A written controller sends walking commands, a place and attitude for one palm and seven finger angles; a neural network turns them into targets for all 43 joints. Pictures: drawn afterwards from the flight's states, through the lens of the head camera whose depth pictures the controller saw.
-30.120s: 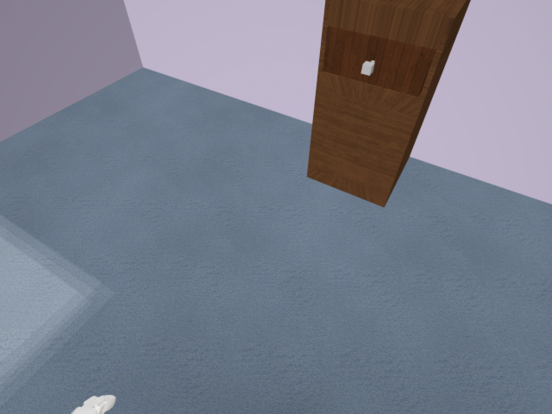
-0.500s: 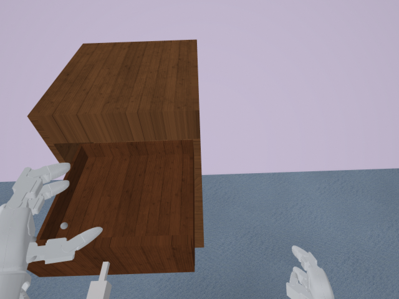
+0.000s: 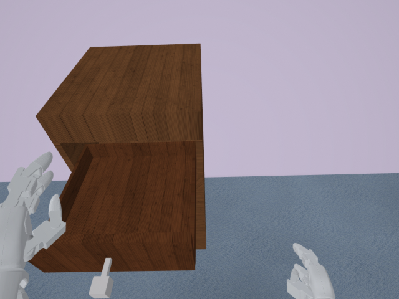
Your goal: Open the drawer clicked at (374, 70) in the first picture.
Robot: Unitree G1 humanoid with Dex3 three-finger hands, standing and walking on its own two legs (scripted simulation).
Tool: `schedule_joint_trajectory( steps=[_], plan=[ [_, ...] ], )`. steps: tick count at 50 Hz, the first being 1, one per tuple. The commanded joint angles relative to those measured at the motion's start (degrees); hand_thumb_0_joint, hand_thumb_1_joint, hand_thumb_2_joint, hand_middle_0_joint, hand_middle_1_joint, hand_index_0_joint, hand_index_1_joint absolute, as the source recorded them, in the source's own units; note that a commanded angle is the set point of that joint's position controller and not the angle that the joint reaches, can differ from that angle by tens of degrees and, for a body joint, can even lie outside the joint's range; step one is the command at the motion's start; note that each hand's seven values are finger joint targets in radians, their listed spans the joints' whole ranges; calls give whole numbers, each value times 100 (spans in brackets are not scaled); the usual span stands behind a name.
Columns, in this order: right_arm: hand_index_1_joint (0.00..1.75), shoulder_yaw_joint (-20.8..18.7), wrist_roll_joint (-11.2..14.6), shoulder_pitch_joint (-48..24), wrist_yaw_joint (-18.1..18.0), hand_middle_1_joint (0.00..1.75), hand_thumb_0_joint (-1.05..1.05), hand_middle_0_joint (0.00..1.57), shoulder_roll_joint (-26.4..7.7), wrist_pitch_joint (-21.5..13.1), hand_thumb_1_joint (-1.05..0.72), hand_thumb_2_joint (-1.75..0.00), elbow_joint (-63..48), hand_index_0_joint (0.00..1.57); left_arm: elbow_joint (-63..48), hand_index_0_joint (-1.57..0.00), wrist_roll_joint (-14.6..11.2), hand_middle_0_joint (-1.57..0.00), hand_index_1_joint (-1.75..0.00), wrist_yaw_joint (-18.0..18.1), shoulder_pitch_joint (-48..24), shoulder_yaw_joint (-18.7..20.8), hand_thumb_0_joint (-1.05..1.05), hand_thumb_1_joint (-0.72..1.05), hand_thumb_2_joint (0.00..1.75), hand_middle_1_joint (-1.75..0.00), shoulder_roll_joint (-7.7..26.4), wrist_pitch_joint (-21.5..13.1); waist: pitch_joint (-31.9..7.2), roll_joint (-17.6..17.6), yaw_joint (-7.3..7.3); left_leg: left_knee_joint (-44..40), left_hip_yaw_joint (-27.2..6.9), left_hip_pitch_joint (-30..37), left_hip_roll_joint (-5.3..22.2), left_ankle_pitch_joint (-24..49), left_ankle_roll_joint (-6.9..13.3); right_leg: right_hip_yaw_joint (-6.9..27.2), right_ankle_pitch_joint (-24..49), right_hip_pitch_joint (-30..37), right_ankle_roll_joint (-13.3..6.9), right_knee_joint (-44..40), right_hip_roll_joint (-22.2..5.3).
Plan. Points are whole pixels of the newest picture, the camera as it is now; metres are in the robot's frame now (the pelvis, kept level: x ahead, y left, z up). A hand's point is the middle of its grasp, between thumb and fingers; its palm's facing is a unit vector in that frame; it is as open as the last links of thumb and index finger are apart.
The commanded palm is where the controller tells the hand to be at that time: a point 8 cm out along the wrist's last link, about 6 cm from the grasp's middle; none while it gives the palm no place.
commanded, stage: draw the hand back to the body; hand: left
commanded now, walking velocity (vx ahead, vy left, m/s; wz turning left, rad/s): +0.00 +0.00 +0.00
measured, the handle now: (104, 277) +0.18 +0.24 -0.09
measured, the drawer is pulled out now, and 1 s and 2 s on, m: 0.30 0.30 0.30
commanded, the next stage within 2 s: step back with the hand held close in 0.02 s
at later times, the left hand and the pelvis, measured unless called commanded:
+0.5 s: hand (47, 235) +0.17 +0.25 +0.14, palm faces +0.26 -0.82 -0.51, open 7.4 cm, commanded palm +0.10 +0.30 +0.17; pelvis -0.02 +0.02 +0.00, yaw +1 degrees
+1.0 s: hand (13, 274) +0.11 +0.26 +0.15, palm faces +0.36 -0.83 -0.42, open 7.4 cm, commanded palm +0.03 +0.31 +0.17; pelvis -0.08 +0.02 -0.02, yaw +3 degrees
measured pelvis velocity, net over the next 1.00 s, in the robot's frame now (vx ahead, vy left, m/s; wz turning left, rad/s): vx -0.08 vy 0.02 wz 0.06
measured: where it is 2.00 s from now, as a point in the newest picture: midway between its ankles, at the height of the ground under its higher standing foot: outside the picture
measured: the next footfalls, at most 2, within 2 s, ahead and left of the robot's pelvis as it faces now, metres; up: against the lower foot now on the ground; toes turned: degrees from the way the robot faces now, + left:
right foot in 1.26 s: -0.19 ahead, -0.11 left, +0.00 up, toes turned -4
left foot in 1.62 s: -0.21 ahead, +0.09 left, +0.00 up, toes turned +1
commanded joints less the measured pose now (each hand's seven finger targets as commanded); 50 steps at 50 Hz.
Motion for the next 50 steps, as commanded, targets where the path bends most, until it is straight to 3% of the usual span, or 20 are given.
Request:
schedule_joint_trajectory(
  steps=[1,3,6,7,8,13,14,18,25,32,34,36,39,42,43,44,46,48,49,50],
  plan=[
    [30,-149,5,-801,-21,30,0,20,-530,-361,-90,-90,-980,20,-1361,-20,-10,-20,-30,142,-382,769,0,90,90,-30,1000,-415,-473,183,-25,-280,313,17,316,1551,-38,-110,1121,184,154,-345,-525],
    [30,-158,12,-822,-13,30,0,20,-534,-335,-90,-90,-978,20,-1215,-20,-20,-20,-30,126,-368,717,0,90,90,-30,930,-391,-294,-125,-34,-292,296,-37,331,1470,-16,-106,1034,94,172,-378,-505],
    [30,-176,19,-832,-15,30,0,20,-548,-344,-90,-90,-967,20,-1172,-20,-8,-20,-30,118,-399,707,0,90,90,-30,905,-408,-247,-130,-40,-311,292,-31,331,1396,-13,-123,899,41,170,-404,-495],
    [30,-197,84,-624,10,30,0,20,-730,-245,-90,-90,-1202,20,-1838,-20,-24,-20,-30,199,-1138,1641,0,90,90,-30,1749,-665,296,-144,-178,-148,-3,-550,337,964,107,467,1025,-460,171,-695,-745],
    [30,-223,27,-630,21,30,0,20,-653,-164,-90,-90,-1020,20,-1229,-20,12,-20,-30,148,-544,1319,0,90,90,-30,1242,-716,216,-476,-233,-50,-78,-556,317,850,115,415,964,-494,144,-721,-833],
    [30,-362,46,-712,79,30,0,20,-781,35,-90,-90,-1113,20,-1249,-20,66,-20,-30,84,308,974,0,90,90,-30,883,-780,-608,-372,-279,140,-5,-458,336,1417,118,370,1603,-220,153,-400,-944],
    [30,-366,41,-745,80,30,0,20,-808,42,-90,-90,-1161,20,-1455,-20,65,-20,-30,70,340,942,0,90,90,-30,882,-816,-759,-119,-283,119,-5,-458,355,1663,98,318,1800,-156,137,-300,-940],
    [30,-476,89,-717,56,30,0,20,-804,184,-90,-90,-1262,20,-1791,-20,59,-20,-30,133,677,1231,0,90,90,-30,1154,-813,-1274,-453,-305,263,-24,-582,462,2206,68,198,2247,102,174,57,-944],
    [30,-507,86,-696,-23,30,0,20,-781,257,-90,-90,-1387,20,-2167,-20,36,-20,-30,207,729,1376,0,90,90,-30,1320,-811,-1126,-143,-326,96,-304,-989,685,2562,47,51,1902,-27,215,506,-764],
    [30,-462,5,-627,18,30,0,20,-845,138,-90,-90,-1416,20,-2205,-20,124,-20,-30,239,661,1312,0,90,90,-30,1196,-828,-721,475,-299,-540,-720,-2232,1191,1227,349,53,102,86,308,1359,-479],
    [30,-454,-25,-611,11,30,0,20,-859,90,-90,-90,-1421,20,-2217,-20,174,-20,-30,267,565,1358,0,90,90,-30,1218,-820,-592,524,-306,-642,-792,-2752,1258,477,448,128,-39,272,310,1510,-439],
    [30,-424,-40,-533,24,30,0,20,-882,47,-90,-90,-1454,20,-2286,-20,200,-20,-30,265,448,1295,0,90,90,-30,1143,-837,-457,279,-337,-598,-848,-3170,1253,-136,489,190,54,435,305,1494,-461],
    [30,-440,-1,-506,34,30,0,20,-890,14,-90,-90,-1491,20,-2245,-20,247,-20,-30,275,306,1476,0,90,90,-30,1303,-865,-476,-189,-345,-173,-635,-3569,915,-1226,456,565,549,598,234,1084,-684],
    [30,-475,43,-290,97,30,0,20,-833,9,-90,-90,-1356,20,-2141,-20,147,-20,-30,305,238,1245,0,90,90,-30,1178,-941,-439,-1086,-448,1590,-46,-1958,154,-1041,91,1569,-691,-1413,-328,-462,-1675],
    [30,-474,29,-279,97,30,0,20,-787,25,-90,-90,-1244,20,-2111,-20,133,-20,-30,348,224,1220,0,90,90,-30,1202,-961,-517,-1258,-453,2270,86,-1422,63,-858,12,1686,-956,-1956,-492,-763,-2029],
    [30,-477,-3,-327,93,30,0,20,-783,41,-90,-90,-1183,20,-2110,-20,118,-20,-30,384,244,1289,0,90,90,-30,1264,-957,-574,-1167,-458,2574,120,-1117,63,-797,-19,1654,-853,-2240,-590,-865,-2146],
    [30,-384,-20,-400,81,30,0,20,-668,80,-90,-90,-1193,20,-2164,-20,125,-20,-30,389,340,1268,0,90,90,-30,1243,-938,-584,-1029,-453,1935,156,-1084,216,-732,22,1133,-207,-2013,-463,-509,-2012],
    [30,-362,-28,-492,36,30,0,20,-669,101,-90,-90,-1156,20,-2183,-20,133,-20,-30,410,517,1418,0,90,90,-30,1320,-937,-434,-257,-431,97,-25,-1384,491,-145,89,540,78,-1522,-66,255,-1306],
    [30,-416,-26,-669,-15,30,0,20,-764,67,-90,-90,-1179,20,-2338,-20,179,-20,-30,423,508,1539,0,90,90,-30,1459,-966,-443,590,-385,-537,-531,-1749,986,679,201,189,430,-1099,199,984,-733],
    [30,-403,-31,-610,2,30,0,20,-734,21,-90,-90,-1239,20,-2489,-20,237,-20,-30,416,471,1520,0,90,90,-30,1422,-996,-685,1051,-374,-524,-971,-2082,1508,1738,369,-70,494,-615,335,1849,-468]
  ],
)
